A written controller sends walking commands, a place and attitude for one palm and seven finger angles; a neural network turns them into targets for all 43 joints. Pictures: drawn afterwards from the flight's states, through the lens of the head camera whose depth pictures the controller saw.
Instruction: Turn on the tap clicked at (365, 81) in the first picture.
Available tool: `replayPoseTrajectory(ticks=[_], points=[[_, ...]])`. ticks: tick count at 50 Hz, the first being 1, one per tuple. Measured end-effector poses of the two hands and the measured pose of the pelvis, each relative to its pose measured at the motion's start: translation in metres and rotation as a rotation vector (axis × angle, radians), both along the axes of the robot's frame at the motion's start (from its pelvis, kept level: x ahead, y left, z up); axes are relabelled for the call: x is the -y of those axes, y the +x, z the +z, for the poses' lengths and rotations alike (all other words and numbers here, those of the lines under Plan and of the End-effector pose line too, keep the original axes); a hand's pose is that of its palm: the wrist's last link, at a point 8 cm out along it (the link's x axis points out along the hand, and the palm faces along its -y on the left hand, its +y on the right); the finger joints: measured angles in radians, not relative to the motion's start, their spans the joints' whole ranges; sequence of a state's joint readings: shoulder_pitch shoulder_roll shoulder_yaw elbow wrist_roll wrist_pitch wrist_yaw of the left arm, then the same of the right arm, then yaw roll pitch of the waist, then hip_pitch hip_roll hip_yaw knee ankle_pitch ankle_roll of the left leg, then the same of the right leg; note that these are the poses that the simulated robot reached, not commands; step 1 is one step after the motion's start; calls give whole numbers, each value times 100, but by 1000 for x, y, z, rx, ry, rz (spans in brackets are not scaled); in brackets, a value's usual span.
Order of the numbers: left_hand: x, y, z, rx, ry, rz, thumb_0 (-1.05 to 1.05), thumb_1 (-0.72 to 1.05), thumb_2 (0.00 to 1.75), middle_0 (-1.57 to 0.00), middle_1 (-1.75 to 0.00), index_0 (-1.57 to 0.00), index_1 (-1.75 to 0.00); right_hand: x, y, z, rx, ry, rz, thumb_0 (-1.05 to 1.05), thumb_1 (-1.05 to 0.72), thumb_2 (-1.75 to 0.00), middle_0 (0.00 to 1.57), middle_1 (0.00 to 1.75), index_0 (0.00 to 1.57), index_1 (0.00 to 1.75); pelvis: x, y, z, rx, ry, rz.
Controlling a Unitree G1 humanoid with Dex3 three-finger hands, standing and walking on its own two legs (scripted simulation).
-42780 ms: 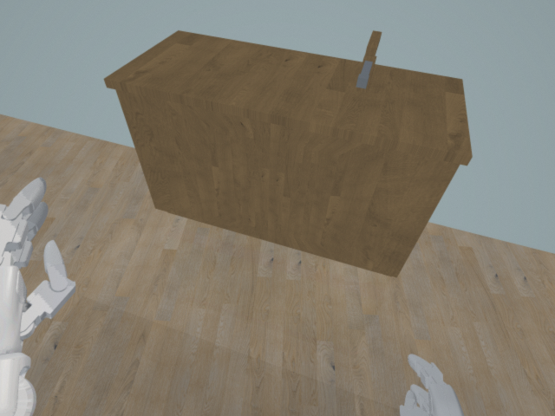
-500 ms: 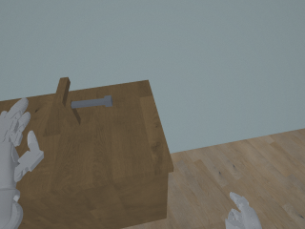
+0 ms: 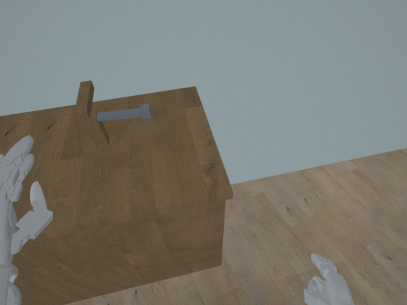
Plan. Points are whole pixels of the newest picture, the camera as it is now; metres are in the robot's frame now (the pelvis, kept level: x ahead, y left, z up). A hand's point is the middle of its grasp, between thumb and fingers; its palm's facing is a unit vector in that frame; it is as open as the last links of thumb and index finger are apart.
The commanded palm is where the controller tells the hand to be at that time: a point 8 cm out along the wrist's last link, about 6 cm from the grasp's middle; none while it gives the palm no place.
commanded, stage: step back with the hand held close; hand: left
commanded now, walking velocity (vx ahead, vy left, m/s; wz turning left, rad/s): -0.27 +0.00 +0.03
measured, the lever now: (145, 111) +0.57 +0.21 +0.06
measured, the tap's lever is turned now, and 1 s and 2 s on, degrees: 86 86 86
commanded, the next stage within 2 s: stop stepping back and stand still in 0.92 s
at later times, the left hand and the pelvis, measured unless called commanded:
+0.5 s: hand (24, 254) +0.15 +0.24 +0.17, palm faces +0.42 -0.82 -0.40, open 7.4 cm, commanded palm +0.09 +0.29 +0.18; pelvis -0.05 +0.00 -0.01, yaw +4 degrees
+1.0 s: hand out of the picture +0.07 +0.23 +0.17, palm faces +0.32 -0.83 -0.45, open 7.4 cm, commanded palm +0.01 +0.28 +0.18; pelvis -0.15 -0.01 +0.00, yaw +0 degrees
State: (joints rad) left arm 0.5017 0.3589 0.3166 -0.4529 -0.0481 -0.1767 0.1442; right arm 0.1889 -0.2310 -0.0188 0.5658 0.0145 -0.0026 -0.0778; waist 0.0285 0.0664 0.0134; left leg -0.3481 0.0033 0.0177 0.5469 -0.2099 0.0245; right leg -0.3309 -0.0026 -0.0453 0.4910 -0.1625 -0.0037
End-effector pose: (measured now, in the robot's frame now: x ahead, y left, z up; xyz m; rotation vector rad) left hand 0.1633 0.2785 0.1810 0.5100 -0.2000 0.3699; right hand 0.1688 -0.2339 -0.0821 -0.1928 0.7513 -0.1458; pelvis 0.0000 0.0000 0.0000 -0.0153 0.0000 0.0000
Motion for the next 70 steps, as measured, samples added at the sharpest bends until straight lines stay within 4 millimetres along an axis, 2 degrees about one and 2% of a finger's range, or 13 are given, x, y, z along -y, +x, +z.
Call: replayPoseTrajectory(ticks=[9,16,23,28,33,39,42,44,51,54,59,64,70], points=[[-9,-17,0,41,26,-1,2,89,89,-21,-30,-22,-30,-4,-29,-1,-5,-23,1,1,-90,-90,20,29,20,30,-4,-20,-3,7,-13,23],[-6,-39,3,75,73,25,2,89,89,-21,-30,-22,-30,-3,-34,-8,9,-10,36,1,-90,-90,20,29,20,30,4,-30,-9,19,-2,45],[1,-53,-1,104,-4,-7,2,89,89,-21,-30,-22,-30,-2,-44,-6,-21,-27,54,1,-90,-90,20,29,20,30,2,-45,-9,8,15,56],[-12,-66,-1,104,52,-23,2,88,89,-21,-30,-22,-30,-7,-56,-1,8,-47,33,1,-90,-90,20,29,20,30,-5,-62,-13,11,-4,59],[-21,-85,10,117,74,35,2,89,89,-21,-30,-22,-30,-15,-70,0,18,-16,48,1,-90,-90,20,29,20,30,0,-70,-7,-12,-20,51],[9,-94,7,111,-5,-14,2,89,90,-21,-30,-21,-30,-18,-89,-8,-1,26,94,1,-90,-90,20,29,20,30,11,-100,-3,-14,-36,7],[26,-100,8,106,-16,-94,2,89,90,-21,-30,-21,-30,-12,-102,-3,2,34,57,1,-90,-90,20,30,20,30,13,-111,-1,-21,-19,6],[28,-107,8,86,2,-128,2,89,89,-21,-30,-22,-30,-7,-112,2,8,21,27,1,-90,-90,20,30,20,30,12,-117,1,-33,-7,6],[1,-141,4,35,36,-106,1,88,89,-22,-30,-22,-30,8,-155,17,-1,-51,-18,1,-90,-90,20,29,20,30,6,-155,3,-33,20,0],[0,-163,4,23,12,-74,2,89,89,-21,-30,-22,-30,9,-177,20,24,-48,-8,1,-90,-90,20,29,20,30,7,-175,5,-21,9,-8],[12,-199,-2,15,-8,-35,2,89,90,-21,-30,-21,-30,13,-212,13,51,-16,-1,1,-90,-90,20,29,20,30,16,-204,0,-3,16,-9],[24,-223,-4,39,-74,-35,2,89,90,-21,-30,-22,-30,20,-251,7,-3,-15,-13,1,-90,-90,20,29,20,30,19,-227,3,24,20,-5],[11,-235,-3,101,-80,-33,2,89,89,-21,-30,-22,-30,28,-286,6,-6,-67,-64,1,-90,-90,20,30,20,30,12,-243,-2,29,5,23]])
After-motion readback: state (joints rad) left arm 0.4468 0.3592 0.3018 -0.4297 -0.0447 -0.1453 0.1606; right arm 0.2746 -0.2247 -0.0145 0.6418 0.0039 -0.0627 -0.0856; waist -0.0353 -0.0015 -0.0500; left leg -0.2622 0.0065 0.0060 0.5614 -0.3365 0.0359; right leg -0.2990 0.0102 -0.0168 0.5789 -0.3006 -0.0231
